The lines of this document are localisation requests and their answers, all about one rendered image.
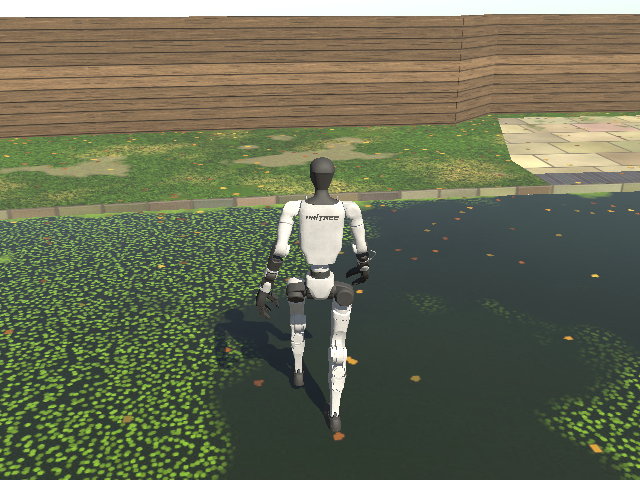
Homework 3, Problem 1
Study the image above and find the right robot forearm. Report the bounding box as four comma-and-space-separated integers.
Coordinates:
356, 239, 370, 271

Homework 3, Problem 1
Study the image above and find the humanoid robot head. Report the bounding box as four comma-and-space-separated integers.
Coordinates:
305, 157, 339, 205

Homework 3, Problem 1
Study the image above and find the left robot hand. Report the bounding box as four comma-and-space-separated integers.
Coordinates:
256, 289, 279, 320

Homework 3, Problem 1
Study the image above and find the robot left shin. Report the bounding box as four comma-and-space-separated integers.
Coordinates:
290, 315, 305, 373

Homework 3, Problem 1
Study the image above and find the left robot upper arm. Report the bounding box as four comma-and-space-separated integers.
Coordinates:
274, 200, 301, 257

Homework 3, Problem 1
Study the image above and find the right robot hand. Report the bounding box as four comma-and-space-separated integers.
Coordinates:
346, 265, 370, 285

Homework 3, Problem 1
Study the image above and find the right robot upper arm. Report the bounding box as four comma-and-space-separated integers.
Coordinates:
342, 201, 368, 254

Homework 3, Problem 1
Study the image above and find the left robot forearm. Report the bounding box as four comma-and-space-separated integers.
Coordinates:
259, 241, 283, 293

